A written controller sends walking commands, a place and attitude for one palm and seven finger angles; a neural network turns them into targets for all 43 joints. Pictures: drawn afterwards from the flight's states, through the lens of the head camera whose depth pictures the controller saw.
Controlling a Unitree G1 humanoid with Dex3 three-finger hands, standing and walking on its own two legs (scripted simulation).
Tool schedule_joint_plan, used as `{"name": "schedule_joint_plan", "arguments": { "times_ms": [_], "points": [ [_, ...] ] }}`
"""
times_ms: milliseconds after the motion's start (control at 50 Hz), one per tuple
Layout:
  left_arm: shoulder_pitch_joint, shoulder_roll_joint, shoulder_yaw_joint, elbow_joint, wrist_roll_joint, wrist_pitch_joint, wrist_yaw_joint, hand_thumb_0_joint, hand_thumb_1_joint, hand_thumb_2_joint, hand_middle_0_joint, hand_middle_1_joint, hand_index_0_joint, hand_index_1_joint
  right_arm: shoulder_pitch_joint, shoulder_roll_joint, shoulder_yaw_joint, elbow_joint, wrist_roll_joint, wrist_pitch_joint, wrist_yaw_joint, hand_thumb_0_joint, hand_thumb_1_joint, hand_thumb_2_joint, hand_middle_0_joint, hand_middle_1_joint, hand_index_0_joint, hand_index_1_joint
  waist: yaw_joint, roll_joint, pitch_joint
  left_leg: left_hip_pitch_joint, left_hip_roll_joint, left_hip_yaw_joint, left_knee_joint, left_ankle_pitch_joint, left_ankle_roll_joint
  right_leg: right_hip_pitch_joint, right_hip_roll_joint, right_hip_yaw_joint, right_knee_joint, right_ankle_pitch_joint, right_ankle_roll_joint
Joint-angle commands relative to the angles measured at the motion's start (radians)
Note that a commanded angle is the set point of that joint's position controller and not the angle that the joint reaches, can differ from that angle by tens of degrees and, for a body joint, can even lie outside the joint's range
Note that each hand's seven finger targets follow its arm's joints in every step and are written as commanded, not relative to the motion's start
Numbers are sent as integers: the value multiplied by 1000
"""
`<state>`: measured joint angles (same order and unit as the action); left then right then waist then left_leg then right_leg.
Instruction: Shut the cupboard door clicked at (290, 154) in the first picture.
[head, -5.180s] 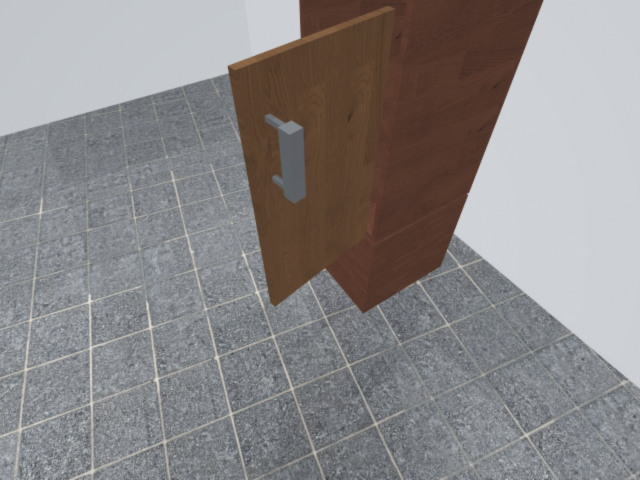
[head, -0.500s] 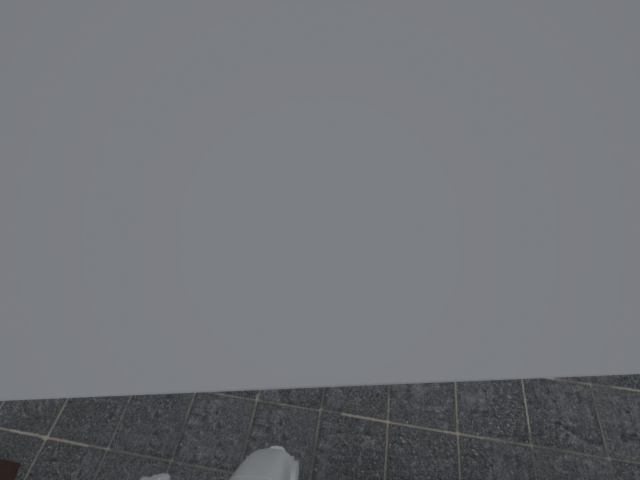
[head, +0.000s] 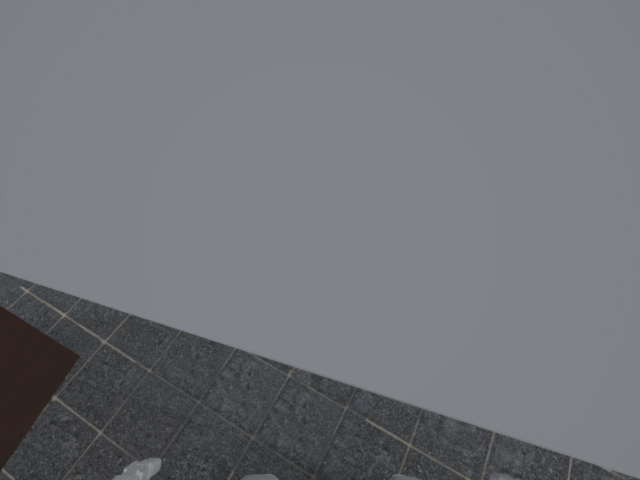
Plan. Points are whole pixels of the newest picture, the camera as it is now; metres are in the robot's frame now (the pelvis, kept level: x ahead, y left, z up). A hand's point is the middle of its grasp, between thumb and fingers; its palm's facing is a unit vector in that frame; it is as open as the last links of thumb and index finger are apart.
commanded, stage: turn to face it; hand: left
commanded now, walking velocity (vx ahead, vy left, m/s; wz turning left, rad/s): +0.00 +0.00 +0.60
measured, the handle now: out of the picture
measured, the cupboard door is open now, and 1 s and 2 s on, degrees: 100 100 100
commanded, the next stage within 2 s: none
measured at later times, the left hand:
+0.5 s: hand out of the picture +0.01 +0.22 -0.17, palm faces +0.35 -0.91 -0.24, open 7.3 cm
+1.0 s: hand out of the picture +0.00 +0.15 -0.15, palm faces +0.60 -0.76 -0.25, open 7.3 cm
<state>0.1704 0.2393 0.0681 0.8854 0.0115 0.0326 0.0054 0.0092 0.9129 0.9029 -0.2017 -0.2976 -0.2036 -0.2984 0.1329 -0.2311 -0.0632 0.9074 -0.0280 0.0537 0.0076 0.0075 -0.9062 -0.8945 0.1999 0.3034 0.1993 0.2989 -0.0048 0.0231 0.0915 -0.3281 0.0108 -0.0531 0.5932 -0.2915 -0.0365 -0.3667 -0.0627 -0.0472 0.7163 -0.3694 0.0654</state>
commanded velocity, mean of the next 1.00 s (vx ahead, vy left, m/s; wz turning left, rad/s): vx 0.00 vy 0.00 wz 0.60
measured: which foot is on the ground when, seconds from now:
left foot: down 0.00-0.02, up 0.04-0.34, down 0.36-0.74, up 0.76-1.00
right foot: up 0.00-0.00, down 0.02-0.36, up 0.38-0.72, down 0.74-1.00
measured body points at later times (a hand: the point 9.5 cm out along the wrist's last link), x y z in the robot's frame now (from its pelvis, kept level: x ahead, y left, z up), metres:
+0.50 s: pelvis +0.02 +0.00 +0.00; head +0.07 +0.03 +0.45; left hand +0.00 +0.26 -0.15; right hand +0.20 -0.21 -0.13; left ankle -0.01 +0.10 -0.73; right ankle +0.01 -0.15 -0.66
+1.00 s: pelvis +0.06 -0.05 +0.01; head +0.11 -0.03 +0.46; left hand -0.03 +0.19 -0.13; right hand +0.28 -0.21 -0.14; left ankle -0.03 +0.06 -0.68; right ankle +0.09 -0.15 -0.73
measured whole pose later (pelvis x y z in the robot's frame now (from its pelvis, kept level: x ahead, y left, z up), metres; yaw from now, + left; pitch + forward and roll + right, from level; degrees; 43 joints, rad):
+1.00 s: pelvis +0.06 -0.05 +0.01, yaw +38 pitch +0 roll +3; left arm 0.21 0.17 0.03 0.89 0.02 0.00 0.02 0.01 0.91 0.90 -0.21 -0.30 -0.21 -0.30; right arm 0.13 -0.24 -0.08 0.95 -0.01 0.08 0.03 0.01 -0.91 -0.90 0.19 0.30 0.19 0.30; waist -0.02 -0.01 0.12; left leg -0.43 0.02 0.07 0.90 -0.44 -0.06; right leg -0.18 -0.13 -0.22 0.53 -0.34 0.00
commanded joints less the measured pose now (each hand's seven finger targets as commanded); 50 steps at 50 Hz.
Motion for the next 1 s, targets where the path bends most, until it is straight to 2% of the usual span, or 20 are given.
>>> {"name": "schedule_joint_plan", "arguments": {
  "times_ms": [0,20,60,120,240,300,320,340,360,400,460,580,660,680,700,720,760,780,820,980],
  "points": [
    [175,249,57,-50,26,-46,21,0,900,900,-200,-300,-200,-300,-66,-90,-45,-132,19,-19,6,0,-900,-900,200,300,200,300,87,-366,-143,-295,-83,57,377,-326,-7,322,-424,426,-462,233,-177],
    [146,216,50,-54,18,-48,30,0,900,900,-200,-300,-200,-300,-66,-124,-52,-120,12,-11,5,0,-900,-900,200,300,200,300,70,-326,-134,-281,-16,-15,567,-317,8,239,-437,395,-441,255,-227],
    [42,146,26,-75,14,-44,32,0,900,900,-200,-300,-200,-300,-63,-101,-47,-87,11,-1,15,0,-900,-900,200,300,200,300,16,-255,-79,-282,25,6,692,-195,-11,179,-323,207,-385,373,-201],
    [29,119,18,-82,18,-48,32,0,900,900,-200,-300,-200,-300,-40,-59,-30,-66,14,4,27,0,-900,-900,200,300,200,300,3,-239,-99,-223,26,76,525,-152,-30,228,-262,15,-343,550,-159],
    [124,174,42,-37,19,-47,28,0,900,900,-200,-300,-200,-300,-84,-35,-11,-78,21,-13,29,0,-900,-900,200,300,200,300,59,-226,-145,-119,4,173,145,-162,-15,368,-309,-41,-245,749,-169],
    [96,175,47,-32,12,-44,21,0,900,900,-200,-300,-200,-300,-4,-66,-19,-65,16,-21,25,0,-900,-900,200,300,200,300,5,-189,-164,63,-2,182,-77,9,7,275,-296,-111,-125,663,-107],
    [78,158,46,-48,2,-40,16,0,900,900,-200,-300,-200,-300,76,-124,-34,-48,10,-29,23,0,-900,-900,200,300,200,300,-44,-66,-209,241,58,112,-162,220,41,140,-265,-148,25,526,-58],
    [60,84,31,-92,-6,-34,7,0,900,900,-200,-300,-200,-300,153,-246,-66,-38,0,-36,14,0,-900,-900,200,300,200,300,-86,261,-237,405,347,-287,-192,606,193,-164,-108,-169,269,-112,24],
    [-8,78,15,-131,7,-22,13,0,900,900,-200,-300,-200,-300,213,-288,-73,-16,6,-27,6,0,-900,-900,200,300,200,300,-112,236,-236,376,451,-348,-204,681,294,-237,-71,-53,404,-334,17],
    [-77,72,19,-109,6,-13,17,0,900,900,-200,-300,-200,-300,162,-233,-62,-25,5,-35,-19,0,-900,-900,200,300,200,300,-87,191,-193,285,358,-297,-219,527,256,-282,-78,43,495,-191,17],
    [-16,67,24,-58,7,-4,3,0,900,900,-200,-300,-200,-300,50,-181,-42,-47,2,-42,-23,0,-900,-900,200,300,200,300,-20,131,-126,171,238,-146,-236,450,189,-199,-55,43,421,-56,19],
    [-29,53,18,-70,2,-5,4,0,900,900,-200,-300,-200,-300,53,-197,-53,-45,-3,-32,-15,0,-900,-900,200,300,200,300,-24,123,-123,119,210,-194,-230,345,191,-57,7,9,130,-70,11],
    [54,64,22,-59,-2,-23,9,0,900,900,-200,-300,-200,-300,7,-191,-61,-62,4,-24,-13,0,-900,-900,200,300,200,300,20,133,-155,31,161,-220,-140,364,152,165,48,-15,-166,72,-3],
    [101,100,31,-51,0,-33,15,0,900,900,-200,-300,-200,-300,-6,-168,-59,-72,12,-23,-9,0,-900,-900,200,300,200,300,46,62,-165,-58,112,-194,-71,262,106,295,-4,25,-311,155,-15],
    [134,192,49,-48,18,-44,26,0,900,900,-200,-300,-200,-300,5,-108,-51,-89,22,-23,-1,0,-900,-900,200,300,200,300,60,-194,-179,-243,-16,-65,124,-16,31,432,-237,261,-418,212,-88],
    [131,239,50,-52,21,-43,28,0,900,900,-200,-300,-200,-300,-13,-96,-49,-107,17,-22,4,0,-900,-900,200,300,200,300,69,-316,-154,-278,-77,33,395,-339,-4,338,-448,393,-440,335,-210],
    [51,159,28,-63,11,-47,35,0,900,900,-200,-300,-200,-300,-17,-107,-53,-72,11,-5,6,0,-900,-900,200,300,200,300,22,-294,-89,-288,-2,-14,645,-245,-8,229,-357,278,-399,426,-221],
    [13,128,17,-71,8,-46,34,0,900,900,-200,-300,-200,-300,-8,-96,-47,-57,10,-1,12,0,-900,-900,200,300,200,300,-1,-238,-76,-289,15,4,666,-182,-20,235,-302,159,-366,514,-198],
    [12,112,14,-78,11,-50,34,0,900,900,-200,-300,-200,-300,-5,-68,-35,-48,14,2,21,0,-900,-900,200,300,200,300,-7,-229,-94,-265,22,50,579,-146,-33,280,-262,35,-338,640,-169],
    [131,174,39,-29,18,-46,28,0,900,900,-200,-300,-200,-300,-101,-41,-11,-74,19,-8,29,0,-900,-900,200,300,200,300,53,-233,-110,-120,-1,169,163,-149,-10,358,-305,-52,-253,792,-164]
  ]
}}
